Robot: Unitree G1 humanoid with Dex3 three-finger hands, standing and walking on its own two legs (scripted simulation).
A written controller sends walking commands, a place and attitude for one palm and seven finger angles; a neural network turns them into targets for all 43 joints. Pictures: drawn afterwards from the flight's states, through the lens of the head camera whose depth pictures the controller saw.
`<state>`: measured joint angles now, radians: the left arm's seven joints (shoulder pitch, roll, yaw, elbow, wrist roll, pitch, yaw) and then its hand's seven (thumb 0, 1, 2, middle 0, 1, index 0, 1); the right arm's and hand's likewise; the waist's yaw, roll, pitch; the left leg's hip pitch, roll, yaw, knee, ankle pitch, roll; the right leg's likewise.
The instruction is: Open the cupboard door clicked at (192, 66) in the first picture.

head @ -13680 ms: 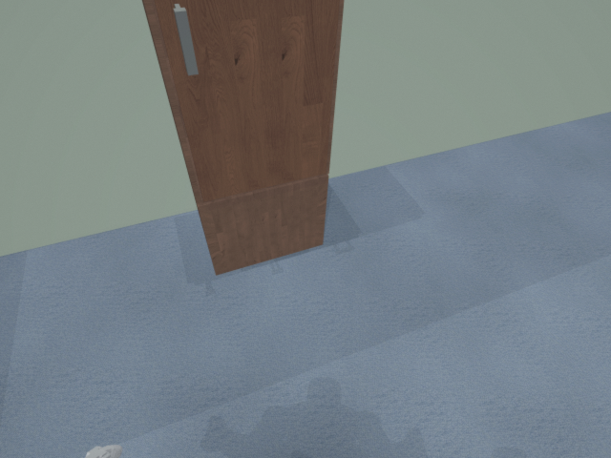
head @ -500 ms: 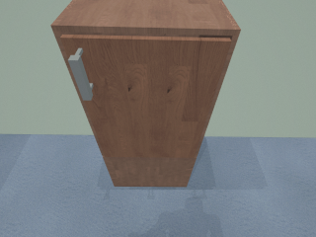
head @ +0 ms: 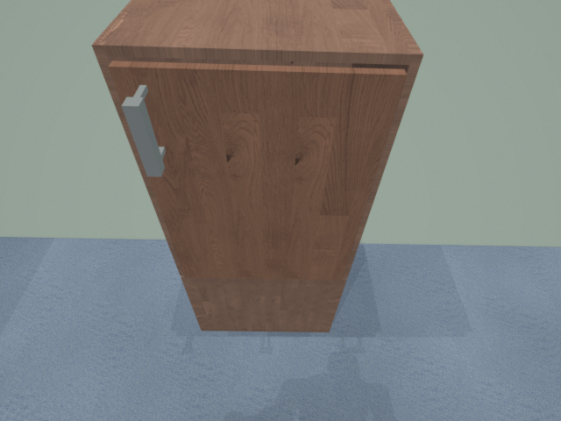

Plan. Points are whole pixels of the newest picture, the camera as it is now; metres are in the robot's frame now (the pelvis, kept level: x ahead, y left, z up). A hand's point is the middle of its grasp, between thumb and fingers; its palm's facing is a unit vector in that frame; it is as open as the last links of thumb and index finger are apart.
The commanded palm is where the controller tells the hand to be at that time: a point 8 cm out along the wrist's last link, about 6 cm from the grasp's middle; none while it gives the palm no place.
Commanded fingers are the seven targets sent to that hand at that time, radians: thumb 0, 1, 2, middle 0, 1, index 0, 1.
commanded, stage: look again from close up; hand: left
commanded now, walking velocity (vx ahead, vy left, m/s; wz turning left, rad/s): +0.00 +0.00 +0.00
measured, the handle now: (149, 131) +0.49 +0.24 +0.15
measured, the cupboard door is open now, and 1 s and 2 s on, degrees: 0 0 0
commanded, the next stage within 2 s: raise the hand with hooked fingers in 0.16 s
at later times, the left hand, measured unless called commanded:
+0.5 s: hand (134, 348) +0.20 +0.21 +0.02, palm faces +0.24 -0.97 -0.06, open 7.8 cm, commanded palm +0.10 +0.26 -0.04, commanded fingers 0.00 0.60 0.77 -0.22 -0.50 -0.22 -0.50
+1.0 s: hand (120, 354) +0.19 +0.22 +0.03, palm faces -0.02 -1.00 -0.06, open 10.5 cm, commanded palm +0.15 +0.28 +0.04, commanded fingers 0.00 0.01 0.52 -0.26 -0.87 -0.26 -0.87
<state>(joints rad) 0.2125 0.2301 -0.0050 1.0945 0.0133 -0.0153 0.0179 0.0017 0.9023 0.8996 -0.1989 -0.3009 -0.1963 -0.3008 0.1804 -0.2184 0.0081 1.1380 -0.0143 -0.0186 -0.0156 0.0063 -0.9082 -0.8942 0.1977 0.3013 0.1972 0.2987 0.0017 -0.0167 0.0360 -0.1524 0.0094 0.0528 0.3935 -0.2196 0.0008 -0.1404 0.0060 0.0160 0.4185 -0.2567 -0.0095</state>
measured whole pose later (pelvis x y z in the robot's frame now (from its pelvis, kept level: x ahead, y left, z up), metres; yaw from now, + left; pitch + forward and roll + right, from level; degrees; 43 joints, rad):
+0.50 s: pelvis -0.02 +0.00 -0.02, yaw +3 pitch +3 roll +1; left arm 0.31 0.19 0.16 0.19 -0.21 -0.35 -0.06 0.01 0.80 0.85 -0.20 -0.37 -0.20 -0.37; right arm 0.22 -0.23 -0.02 0.75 0.02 -0.24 -0.05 0.01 -0.91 -0.89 0.20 0.30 0.20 0.30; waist -0.03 0.01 -0.08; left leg -0.41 -0.01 0.02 0.66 -0.31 0.01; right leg -0.38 -0.02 -0.02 0.69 -0.37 -0.01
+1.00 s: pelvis -0.03 -0.01 -0.05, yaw +3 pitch +6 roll -2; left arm 0.26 0.34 0.26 0.05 -0.34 -0.18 -0.40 0.01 0.23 0.62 -0.25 -0.73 -0.24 -0.73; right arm 0.25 -0.21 0.06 0.59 0.04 -0.24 -0.09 0.02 -0.90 -0.89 0.20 0.30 0.20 0.30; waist -0.01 0.04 -0.08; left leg -0.59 0.03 -0.03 0.88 -0.39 -0.01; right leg -0.52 0.02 -0.06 0.85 -0.42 -0.02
